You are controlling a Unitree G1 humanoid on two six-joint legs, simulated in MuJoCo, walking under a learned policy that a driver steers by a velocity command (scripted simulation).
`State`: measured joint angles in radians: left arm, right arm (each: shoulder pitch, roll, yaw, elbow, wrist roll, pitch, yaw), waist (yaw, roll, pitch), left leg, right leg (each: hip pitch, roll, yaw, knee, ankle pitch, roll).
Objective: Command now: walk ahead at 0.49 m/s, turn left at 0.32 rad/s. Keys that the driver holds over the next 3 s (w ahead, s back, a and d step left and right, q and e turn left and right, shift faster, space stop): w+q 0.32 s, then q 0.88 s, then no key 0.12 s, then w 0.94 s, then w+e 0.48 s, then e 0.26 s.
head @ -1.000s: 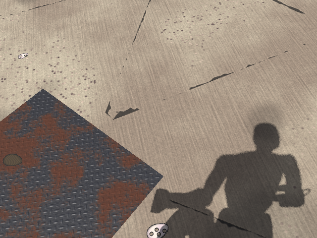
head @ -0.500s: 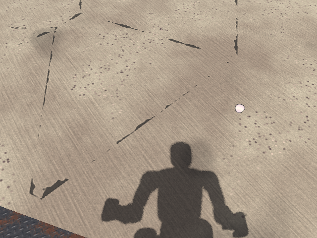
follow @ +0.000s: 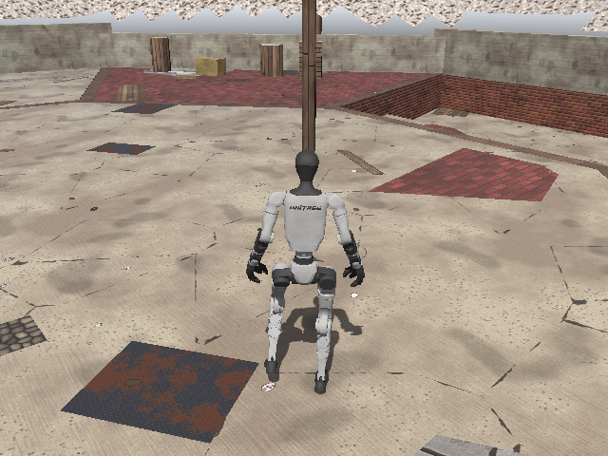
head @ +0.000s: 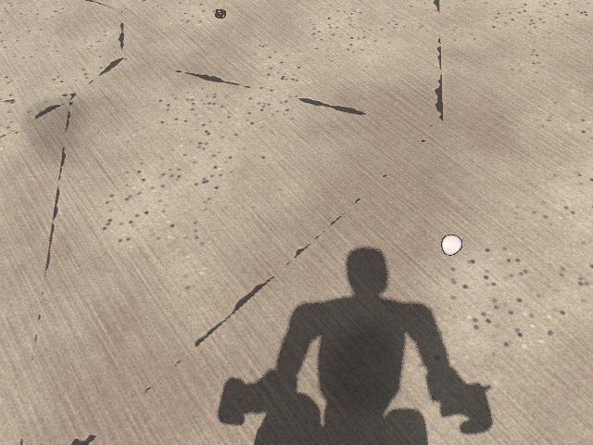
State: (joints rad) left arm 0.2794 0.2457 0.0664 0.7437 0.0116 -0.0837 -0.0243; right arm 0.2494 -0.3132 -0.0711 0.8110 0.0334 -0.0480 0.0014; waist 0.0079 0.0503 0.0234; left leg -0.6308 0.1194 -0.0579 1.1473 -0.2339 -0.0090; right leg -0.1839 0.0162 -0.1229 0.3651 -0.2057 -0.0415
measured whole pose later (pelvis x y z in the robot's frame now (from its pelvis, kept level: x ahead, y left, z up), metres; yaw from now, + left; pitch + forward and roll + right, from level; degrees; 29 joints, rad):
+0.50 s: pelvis +0.27 +0.07 -0.01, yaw +17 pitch +2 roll +0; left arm 0.13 0.30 0.06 0.70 0.01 -0.09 0.02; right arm 0.22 -0.30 -0.08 0.68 0.00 -0.04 0.02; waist -0.02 -0.01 0.09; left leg -0.34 -0.11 -0.02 0.46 -0.15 0.10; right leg -0.55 -0.06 0.06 1.18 -0.42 0.04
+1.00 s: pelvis +0.40 +0.07 -0.01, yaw +36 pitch +2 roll +0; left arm 0.12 0.26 0.06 0.69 0.02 0.00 0.03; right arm 0.17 -0.34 -0.09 0.62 0.02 0.07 -0.02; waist 0.01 0.03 0.06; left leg -0.52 0.00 -0.04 1.06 -0.45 -0.08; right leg -0.34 -0.03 -0.04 0.45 -0.14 -0.01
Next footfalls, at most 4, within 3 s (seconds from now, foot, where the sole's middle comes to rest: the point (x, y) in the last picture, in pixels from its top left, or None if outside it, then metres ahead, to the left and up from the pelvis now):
0.32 left None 0.34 0.15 -0.78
0.76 right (316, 413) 0.56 0.02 -0.78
1.16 left None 0.35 0.20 -0.78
1.64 right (289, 415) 0.55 0.08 -0.78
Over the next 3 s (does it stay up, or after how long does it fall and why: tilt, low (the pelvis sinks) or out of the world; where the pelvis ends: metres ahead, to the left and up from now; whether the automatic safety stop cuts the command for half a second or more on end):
stays up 0.91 0.62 0.00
